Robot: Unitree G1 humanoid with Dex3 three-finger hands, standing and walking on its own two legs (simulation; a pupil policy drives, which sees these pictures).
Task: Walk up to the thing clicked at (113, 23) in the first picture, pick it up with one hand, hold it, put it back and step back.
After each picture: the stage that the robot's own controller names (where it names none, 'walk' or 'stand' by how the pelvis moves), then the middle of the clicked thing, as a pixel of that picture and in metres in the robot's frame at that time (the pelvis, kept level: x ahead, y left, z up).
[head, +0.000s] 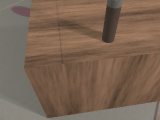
stand; (111, 20) +0.71 -0.13 +0.02
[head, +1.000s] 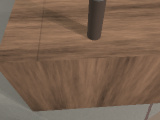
sink last; (96, 15) +0.64 -0.03 +0.05
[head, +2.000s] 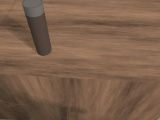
stand; (39, 30) +0.55 +0.21 +0.06
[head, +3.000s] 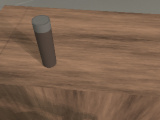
stand; (45, 44) +0.54 +0.19 +0.02
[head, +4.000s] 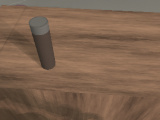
stand; (44, 46) +0.52 +0.19 +0.02
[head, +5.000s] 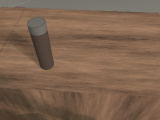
stand; (42, 46) +0.53 +0.20 +0.02
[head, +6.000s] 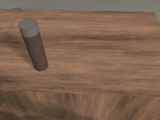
stand; (35, 47) +0.52 +0.23 +0.02
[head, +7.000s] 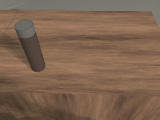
stand; (32, 48) +0.52 +0.24 +0.02
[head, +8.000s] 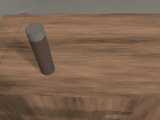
rise first; (42, 52) +0.50 +0.23 +0.02
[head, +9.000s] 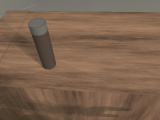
go down; (44, 46) +0.53 +0.23 +0.02
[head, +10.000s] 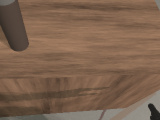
go down; (11, 20) +0.52 +0.21 +0.07
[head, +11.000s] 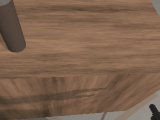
approach; (7, 22) +0.53 +0.22 +0.08
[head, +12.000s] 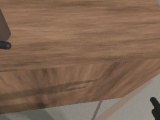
close in; out of the picture +0.54 +0.23 +0.11
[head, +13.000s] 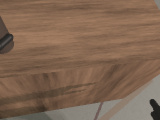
lift; out of the picture +0.50 +0.22 +0.11
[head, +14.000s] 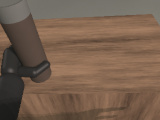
lift; (28, 45) +0.33 +0.16 +0.24
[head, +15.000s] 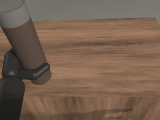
hold; (28, 48) +0.33 +0.17 +0.23
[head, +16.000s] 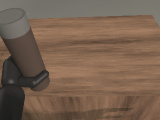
hold; (27, 56) +0.33 +0.17 +0.20
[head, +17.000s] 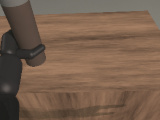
crouch; (25, 30) +0.41 +0.17 +0.22
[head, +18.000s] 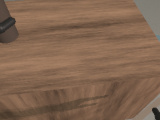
lower; out of the picture +0.51 +0.22 +0.23
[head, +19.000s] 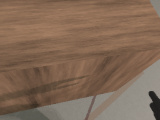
lower; out of the picture +0.54 +0.23 +0.12
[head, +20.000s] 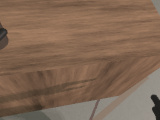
lower; out of the picture +0.52 +0.22 +0.11
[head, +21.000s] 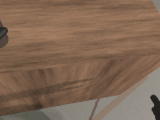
lower; out of the picture +0.52 +0.22 +0.11
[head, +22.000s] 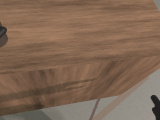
lower; out of the picture +0.52 +0.23 +0.11
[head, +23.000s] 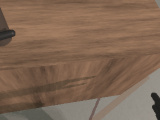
open; out of the picture +0.52 +0.21 +0.11
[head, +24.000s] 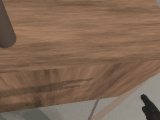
sink last; out of the picture +0.50 +0.21 +0.10
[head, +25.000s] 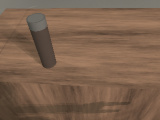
sink last; (43, 43) +0.52 +0.22 +0.07
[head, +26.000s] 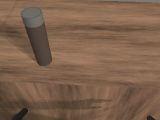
stand; (39, 40) +0.51 +0.21 +0.06
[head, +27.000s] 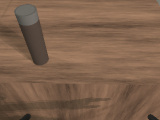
stand; (34, 38) +0.50 +0.21 +0.08
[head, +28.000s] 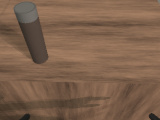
stand; (33, 36) +0.51 +0.21 +0.08
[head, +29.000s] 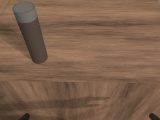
stand; (33, 36) +0.51 +0.21 +0.09
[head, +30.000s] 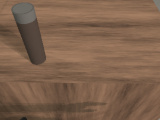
stand; (31, 37) +0.51 +0.21 +0.08
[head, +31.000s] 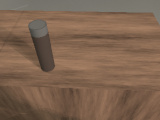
stand; (43, 48) +0.53 +0.20 +0.02
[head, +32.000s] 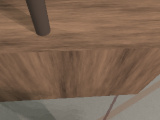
walk; (37, 9) +0.62 +0.19 +0.04
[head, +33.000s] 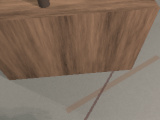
walk; out of the picture +0.91 +0.27 +0.05
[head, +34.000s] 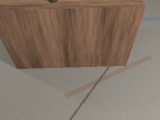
stand; out of the picture +1.15 +0.26 +0.04
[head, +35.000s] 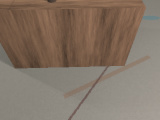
stand; out of the picture +1.13 +0.25 +0.02
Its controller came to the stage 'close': yes
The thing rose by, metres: 0.21
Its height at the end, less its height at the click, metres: +0.00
